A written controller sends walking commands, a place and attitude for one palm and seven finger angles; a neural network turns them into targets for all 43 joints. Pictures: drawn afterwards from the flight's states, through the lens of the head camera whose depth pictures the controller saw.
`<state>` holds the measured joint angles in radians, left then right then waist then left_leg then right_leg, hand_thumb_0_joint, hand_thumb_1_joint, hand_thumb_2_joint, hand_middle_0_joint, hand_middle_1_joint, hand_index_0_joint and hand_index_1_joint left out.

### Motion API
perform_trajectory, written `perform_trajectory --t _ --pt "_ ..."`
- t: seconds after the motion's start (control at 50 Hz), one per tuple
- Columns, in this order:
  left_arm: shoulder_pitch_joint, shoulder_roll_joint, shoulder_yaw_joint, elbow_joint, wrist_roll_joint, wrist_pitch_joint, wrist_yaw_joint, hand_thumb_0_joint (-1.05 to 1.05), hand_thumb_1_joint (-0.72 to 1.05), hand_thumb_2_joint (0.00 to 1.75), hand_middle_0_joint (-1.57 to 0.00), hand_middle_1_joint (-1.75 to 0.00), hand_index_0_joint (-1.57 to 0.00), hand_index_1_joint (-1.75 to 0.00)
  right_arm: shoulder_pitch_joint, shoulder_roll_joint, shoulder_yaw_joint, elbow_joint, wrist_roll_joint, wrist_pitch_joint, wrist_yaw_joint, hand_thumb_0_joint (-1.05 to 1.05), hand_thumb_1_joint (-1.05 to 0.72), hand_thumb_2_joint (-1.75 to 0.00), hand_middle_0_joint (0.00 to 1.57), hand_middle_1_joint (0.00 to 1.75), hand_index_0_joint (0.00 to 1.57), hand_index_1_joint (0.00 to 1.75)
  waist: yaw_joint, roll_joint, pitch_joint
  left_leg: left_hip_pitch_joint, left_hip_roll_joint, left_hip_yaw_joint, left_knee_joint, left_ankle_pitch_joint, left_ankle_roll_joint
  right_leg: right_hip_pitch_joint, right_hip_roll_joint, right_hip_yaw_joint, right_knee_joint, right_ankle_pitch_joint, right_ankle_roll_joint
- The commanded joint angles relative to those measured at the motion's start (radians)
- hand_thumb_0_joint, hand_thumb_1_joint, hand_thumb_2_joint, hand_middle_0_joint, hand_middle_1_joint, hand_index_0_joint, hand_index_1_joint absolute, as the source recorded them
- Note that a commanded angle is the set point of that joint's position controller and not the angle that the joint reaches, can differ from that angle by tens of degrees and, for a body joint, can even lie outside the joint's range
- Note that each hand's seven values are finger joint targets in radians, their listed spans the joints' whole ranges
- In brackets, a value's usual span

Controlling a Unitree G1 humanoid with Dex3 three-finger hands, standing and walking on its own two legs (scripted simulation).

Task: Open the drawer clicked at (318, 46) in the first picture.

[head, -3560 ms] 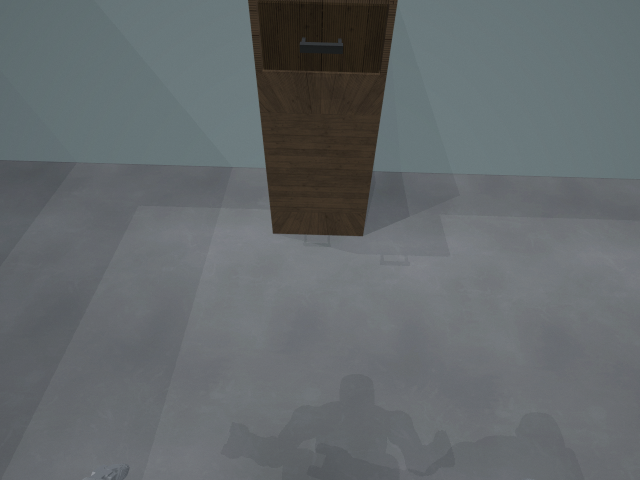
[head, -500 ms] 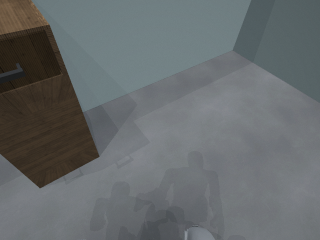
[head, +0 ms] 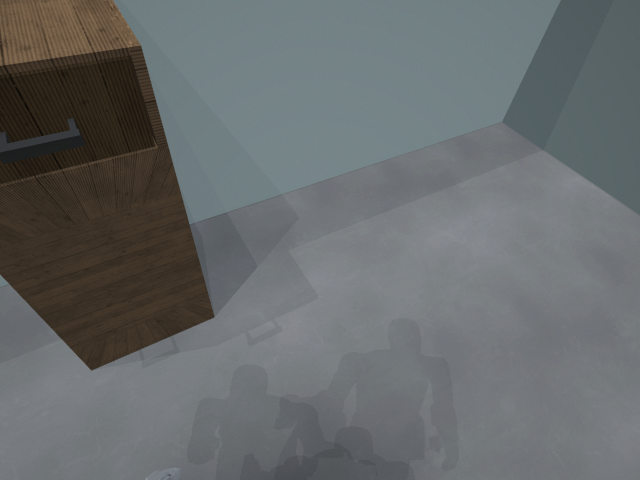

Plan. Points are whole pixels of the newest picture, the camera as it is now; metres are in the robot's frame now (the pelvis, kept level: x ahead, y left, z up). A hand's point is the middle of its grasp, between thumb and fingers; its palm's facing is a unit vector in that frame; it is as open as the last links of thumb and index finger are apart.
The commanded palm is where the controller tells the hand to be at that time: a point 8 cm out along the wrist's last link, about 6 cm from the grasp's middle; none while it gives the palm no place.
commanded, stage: turn to face it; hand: left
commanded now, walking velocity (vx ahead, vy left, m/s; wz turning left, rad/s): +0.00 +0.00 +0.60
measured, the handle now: (40, 138) +0.60 +0.49 +0.06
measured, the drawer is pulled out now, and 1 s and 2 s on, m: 0.00 0.00 0.00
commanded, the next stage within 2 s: take the last steps up to it in 0.74 s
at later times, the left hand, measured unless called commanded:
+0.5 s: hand out of the picture +0.02 +0.19 -0.13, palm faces +0.30 -0.91 -0.29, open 7.4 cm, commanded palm none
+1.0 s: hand out of the picture -0.15 +0.15 -0.16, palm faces +0.53 -0.82 -0.22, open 7.4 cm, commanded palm none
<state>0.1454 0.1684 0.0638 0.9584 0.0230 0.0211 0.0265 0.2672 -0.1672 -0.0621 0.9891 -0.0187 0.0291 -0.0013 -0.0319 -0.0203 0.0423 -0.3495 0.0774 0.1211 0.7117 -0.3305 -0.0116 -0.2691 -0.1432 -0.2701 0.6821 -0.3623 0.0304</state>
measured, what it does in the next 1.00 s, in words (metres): steps on the spot, turning left: right foot, then left foot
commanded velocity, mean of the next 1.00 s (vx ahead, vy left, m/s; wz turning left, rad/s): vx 0.05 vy -0.01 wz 0.38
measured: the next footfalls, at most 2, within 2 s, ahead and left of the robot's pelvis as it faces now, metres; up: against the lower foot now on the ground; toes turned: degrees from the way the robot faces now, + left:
right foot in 0.50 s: +0.04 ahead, -0.15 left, +0.00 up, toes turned +15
left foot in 0.92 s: -0.08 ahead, +0.08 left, +0.00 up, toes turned +32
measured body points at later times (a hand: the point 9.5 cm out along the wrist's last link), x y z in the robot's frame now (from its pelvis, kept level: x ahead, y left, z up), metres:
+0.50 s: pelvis -0.02 -0.04 +0.01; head +0.01 -0.05 +0.46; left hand +0.01 +0.24 -0.11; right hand +0.10 -0.27 -0.14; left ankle +0.03 +0.09 -0.72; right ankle +0.00 -0.16 -0.72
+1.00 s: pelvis -0.04 -0.02 +0.01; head -0.03 +0.01 +0.46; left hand -0.18 +0.19 -0.15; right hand +0.17 -0.18 -0.11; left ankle -0.12 +0.06 -0.72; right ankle +0.00 -0.15 -0.69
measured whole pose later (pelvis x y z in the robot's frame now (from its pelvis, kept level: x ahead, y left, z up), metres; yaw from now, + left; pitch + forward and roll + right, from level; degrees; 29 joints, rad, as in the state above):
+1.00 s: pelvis -0.04 -0.02 +0.01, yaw +28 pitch -1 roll +0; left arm 0.33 0.23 0.06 1.02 0.03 0.04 0.01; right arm 0.14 -0.19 -0.03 0.95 -0.02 0.01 0.01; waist 0.05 -0.05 0.05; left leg -0.20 0.01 0.07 0.56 -0.35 0.02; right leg -0.33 -0.11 -0.11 0.85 -0.49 0.04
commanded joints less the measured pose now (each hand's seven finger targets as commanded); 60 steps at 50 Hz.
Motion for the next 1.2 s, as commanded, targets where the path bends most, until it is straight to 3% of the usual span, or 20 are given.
perform_trajectory --t 0.0,0.06,0.12,0.28,0.42,0.44,0.48,0.52,0.56,0.6,0.74,0.82,0.86,0.88,0.9,0.92,0.94,0.96,1.04,1.18 --pt "-0.060 0.092 0.027 -0.137 -0.007 0.011 -0.003 0.00 0.90 0.90 -0.20 -0.30 -0.20 -0.30 0.177 -0.265 -0.059 -0.038 -0.017 -0.021 -0.006 0.00 -0.90 -0.90 0.20 0.30 0.20 0.30 -0.054 0.249 -0.051 0.112 0.377 -0.568 -0.452 0.277 0.230 -0.295 0.042 0.213 0.469 -0.265 0.019" --pt "-0.050 0.100 0.039 -0.104 0.002 0.006 -0.013 0.00 0.90 0.90 -0.20 -0.30 -0.20 -0.30 0.045 -0.200 -0.036 -0.077 -0.011 -0.036 -0.022 0.00 -0.90 -0.90 0.20 0.30 0.20 0.30 -0.004 0.172 -0.054 0.141 0.236 -0.453 -0.429 0.265 0.153 -0.365 0.031 0.279 0.541 -0.053 0.027" --pt "0.016 0.111 0.037 -0.074 -0.006 0.006 -0.015 0.00 0.90 0.90 -0.20 -0.30 -0.20 -0.30 0.008 -0.202 -0.035 -0.097 -0.004 -0.042 -0.024 0.00 -0.90 -0.90 0.20 0.30 0.20 0.30 0.016 0.108 -0.118 0.200 0.173 -0.348 -0.401 0.371 0.150 -0.312 0.044 0.268 0.482 0.010 0.047" --pt "-0.017 0.127 0.033 -0.109 -0.012 0.014 -0.007 0.00 0.90 0.90 -0.20 -0.30 -0.20 -0.30 0.029 -0.239 -0.053 -0.094 -0.006 -0.018 -0.011 0.00 -0.90 -0.90 0.20 0.30 0.20 0.30 -0.017 0.160 -0.091 0.200 0.152 -0.463 -0.422 0.237 0.185 -0.243 0.083 0.271 0.246 -0.056 0.056" --pt "0.121 0.146 0.031 -0.095 -0.021 0.003 0.002 0.00 0.90 0.90 -0.20 -0.30 -0.20 -0.30 -0.075 -0.258 -0.067 -0.136 -0.005 0.004 0.003 0.00 -0.90 -0.90 0.20 0.30 0.20 0.30 0.041 0.176 -0.106 0.010 0.077 -0.512 -0.376 0.151 0.140 0.064 0.141 0.248 -0.118 0.025 0.021" --pt "0.173 0.159 0.038 -0.087 -0.019 -0.002 0.005 0.00 0.90 0.90 -0.20 -0.30 -0.20 -0.30 -0.093 -0.238 -0.066 -0.147 -0.001 0.008 0.006 0.00 -0.90 -0.90 0.20 0.30 0.20 0.30 0.068 0.149 -0.106 -0.093 0.036 -0.479 -0.335 0.062 0.099 0.190 0.116 0.252 -0.256 0.093 0.010" --pt "0.155 0.309 0.058 -0.120 0.010 -0.010 0.014 0.00 0.90 0.90 -0.20 -0.30 -0.20 -0.30 -0.084 -0.132 -0.054 -0.182 0.002 0.011 0.008 0.00 -0.90 -0.90 0.20 0.30 0.20 0.30 0.077 -0.330 -0.047 -0.360 -0.188 -0.175 0.175 -0.203 -0.036 0.195 -0.326 0.720 -0.527 -0.136 -0.156" --pt "-0.003 0.242 0.043 -0.166 -0.003 -0.013 0.021 0.00 0.90 0.90 -0.20 -0.30 -0.20 -0.30 -0.067 -0.188 -0.067 -0.165 -0.011 0.025 0.018 0.00 -0.90 -0.90 0.20 0.30 0.20 0.30 0.002 -0.153 -0.003 -0.245 -0.101 -0.228 0.418 -0.132 -0.014 -0.057 -0.277 0.561 -0.517 -0.084 -0.163" --pt "-0.039 0.193 0.024 -0.162 -0.005 -0.026 0.012 0.00 0.90 0.90 -0.20 -0.30 -0.20 -0.30 -0.045 -0.174 -0.059 -0.120 -0.011 0.029 0.026 0.00 -0.90 -0.90 0.20 0.30 0.20 0.30 -0.018 -0.145 0.032 -0.237 -0.070 -0.176 0.496 -0.036 -0.035 -0.022 -0.164 0.400 -0.431 0.144 -0.132" --pt "0.032 0.175 0.015 -0.138 -0.004 -0.036 0.008 0.00 0.90 0.90 -0.20 -0.30 -0.20 -0.30 -0.048 -0.153 -0.049 -0.117 -0.006 0.024 0.026 0.00 -0.90 -0.90 0.20 0.30 0.20 0.30 0.003 -0.152 0.010 -0.253 -0.070 -0.145 0.471 -0.016 -0.050 0.077 -0.137 0.309 -0.374 0.344 -0.129" --pt "0.199 0.224 0.023 -0.066 0.011 -0.032 0.007 0.00 0.90 0.90 -0.20 -0.30 -0.20 -0.30 -0.188 -0.119 -0.020 -0.135 0.006 0.022 0.021 0.00 -0.90 -0.90 0.20 0.30 0.20 0.30 0.086 -0.192 -0.007 -0.134 -0.061 -0.074 0.180 -0.119 -0.057 0.168 -0.183 0.290 -0.317 0.586 -0.165" --pt "0.188 0.243 0.033 -0.045 0.013 -0.027 0.007 0.00 0.90 0.90 -0.20 -0.30 -0.20 -0.30 -0.158 -0.110 -0.009 -0.117 0.013 0.007 0.014 0.00 -0.90 -0.90 0.20 0.30 0.20 0.30 0.076 -0.223 -0.060 0.004 -0.079 -0.037 -0.041 -0.095 -0.037 0.180 -0.183 0.275 -0.252 0.647 -0.151" --pt "0.175 0.223 0.027 -0.027 0.000 -0.026 0.004 0.00 0.90 0.90 -0.20 -0.30 -0.20 -0.30 -0.075 -0.114 -0.001 -0.083 0.008 -0.012 0.010 0.00 -0.90 -0.90 0.20 0.30 0.20 0.30 0.034 -0.189 -0.103 0.180 -0.081 -0.031 -0.275 0.084 -0.022 0.130 -0.137 0.227 -0.195 0.481 -0.083" --pt "0.181 0.186 0.017 -0.030 -0.010 -0.023 -0.001 0.00 0.90 0.90 -0.20 -0.30 -0.20 -0.30 -0.025 -0.168 -0.009 -0.066 0.003 -0.027 0.007 0.00 -0.90 -0.90 0.20 0.30 0.20 0.30 0.015 -0.041 -0.143 0.341 -0.009 -0.102 -0.363 0.149 0.002 0.020 -0.087 0.182 -0.091 0.279 -0.039" --pt "0.190 0.121 0.003 -0.050 -0.014 -0.022 -0.011 0.00 0.90 0.90 -0.20 -0.30 -0.20 -0.30 0.035 -0.267 -0.034 -0.054 -0.007 -0.036 0.003 0.00 -0.90 -0.90 0.20 0.30 0.20 0.30 -0.013 0.245 -0.172 0.483 0.231 -0.418 -0.393 0.222 0.095 -0.225 0.031 0.105 0.099 -0.071 0.019" --pt "0.117 0.110 -0.010 -0.075 0.000 -0.023 -0.010 0.00 0.90 0.90 -0.20 -0.30 -0.20 -0.30 0.088 -0.311 -0.040 -0.041 -0.006 -0.027 0.000 0.00 -0.90 -0.90 0.20 0.30 0.20 0.30 -0.047 0.280 -0.128 0.456 0.327 -0.507 -0.438 0.211 0.176 -0.324 0.061 0.158 0.247 -0.263 0.016" --pt "0.088 0.121 -0.004 -0.079 0.004 -0.025 -0.015 0.00 0.90 0.90 -0.20 -0.30 -0.20 -0.30 0.077 -0.295 -0.035 -0.040 -0.013 -0.025 -0.001 0.00 -0.90 -0.90 0.20 0.30 0.20 0.30 -0.046 0.222 -0.062 0.371 0.344 -0.494 -0.465 0.053 0.216 -0.350 0.036 0.197 0.328 -0.237 -0.002" --pt "0.064 0.124 0.000 -0.050 0.012 -0.020 -0.017 0.00 0.90 0.90 -0.20 -0.30 -0.20 -0.30 0.064 -0.229 -0.020 -0.026 -0.013 -0.038 -0.014 0.00 -0.90 -0.90 0.20 0.30 0.20 0.30 -0.041 0.273 -0.003 0.307 0.270 -0.457 -0.515 0.003 0.183 -0.363 0.033 0.233 0.362 -0.161 -0.001" --pt "0.122 0.112 -0.002 0.029 0.005 -0.028 -0.044 0.00 0.90 0.90 -0.20 -0.30 -0.20 -0.30 0.041 -0.156 0.006 -0.017 -0.004 -0.067 -0.026 0.00 -0.90 -0.90 0.20 0.30 0.20 0.30 0.008 0.156 0.075 0.265 0.184 -0.296 -0.524 0.225 0.148 -0.333 0.032 0.239 0.412 0.046 0.006" --pt "0.059 0.092 -0.005 0.025 0.003 -0.017 -0.048 0.00 0.90 0.90 -0.20 -0.30 -0.20 -0.30 0.153 -0.138 0.001 0.038 -0.002 -0.086 -0.034 0.00 -0.90 -0.90 0.20 0.30 0.20 0.30 0.002 0.125 0.105 0.326 0.209 -0.244 -0.539 0.317 0.175 -0.410 0.018 0.243 0.337 0.126 0.021"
